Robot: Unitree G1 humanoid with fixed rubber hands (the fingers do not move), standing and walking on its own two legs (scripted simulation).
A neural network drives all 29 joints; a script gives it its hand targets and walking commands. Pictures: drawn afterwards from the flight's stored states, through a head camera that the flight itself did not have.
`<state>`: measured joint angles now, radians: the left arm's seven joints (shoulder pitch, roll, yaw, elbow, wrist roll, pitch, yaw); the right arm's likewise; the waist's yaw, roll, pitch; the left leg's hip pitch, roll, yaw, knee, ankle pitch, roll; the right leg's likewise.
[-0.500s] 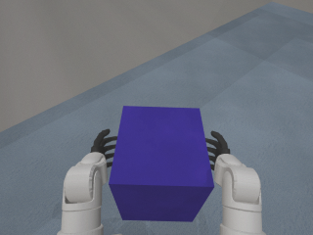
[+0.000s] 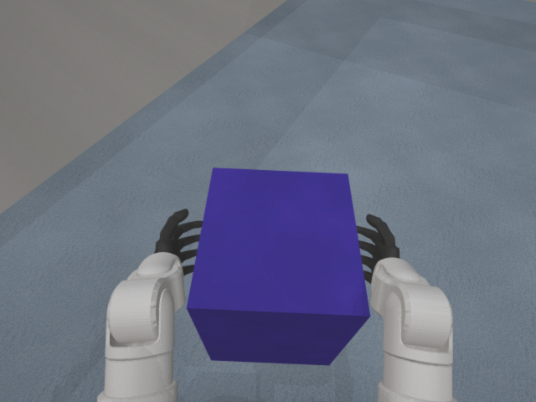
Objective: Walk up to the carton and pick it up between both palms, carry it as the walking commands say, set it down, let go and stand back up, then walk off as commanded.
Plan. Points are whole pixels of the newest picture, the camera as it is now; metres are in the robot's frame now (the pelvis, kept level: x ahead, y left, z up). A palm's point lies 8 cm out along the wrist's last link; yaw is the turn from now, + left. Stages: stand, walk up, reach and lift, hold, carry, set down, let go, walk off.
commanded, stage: carry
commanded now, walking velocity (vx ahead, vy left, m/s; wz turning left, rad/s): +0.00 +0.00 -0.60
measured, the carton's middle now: (275, 273) +0.31 +0.00 +0.00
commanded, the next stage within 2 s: none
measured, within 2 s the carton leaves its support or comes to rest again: neither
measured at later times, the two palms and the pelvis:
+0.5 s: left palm (184, 282) +0.25 +0.12 +0.09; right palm (426, 340) +0.18 -0.16 +0.10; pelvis -0.05 +0.04 +0.01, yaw -16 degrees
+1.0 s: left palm (302, 332) +0.19 -0.03 +0.09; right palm out of the picture +0.03 -0.26 +0.08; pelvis -0.12 +0.01 +0.01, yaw -34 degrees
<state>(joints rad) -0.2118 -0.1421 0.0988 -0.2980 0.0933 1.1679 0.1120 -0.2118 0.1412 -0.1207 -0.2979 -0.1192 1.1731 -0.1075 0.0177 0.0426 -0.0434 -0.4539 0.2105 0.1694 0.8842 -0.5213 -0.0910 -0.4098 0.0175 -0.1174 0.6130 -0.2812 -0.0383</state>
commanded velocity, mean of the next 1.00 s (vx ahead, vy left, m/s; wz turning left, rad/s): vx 0.00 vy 0.00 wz -0.60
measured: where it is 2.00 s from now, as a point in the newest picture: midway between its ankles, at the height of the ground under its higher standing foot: outside the picture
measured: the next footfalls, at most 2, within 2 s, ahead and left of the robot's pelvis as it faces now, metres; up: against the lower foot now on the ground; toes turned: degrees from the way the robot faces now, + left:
left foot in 0.34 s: +0.03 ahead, +0.14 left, +0.00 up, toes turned -4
right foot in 0.70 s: -0.09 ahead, -0.11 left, +0.00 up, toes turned -32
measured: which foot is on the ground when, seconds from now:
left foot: up 0.00-0.32, down 0.34-0.70, up 0.72-1.00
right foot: down 0.00-0.34, up 0.36-0.68, down 0.70-1.00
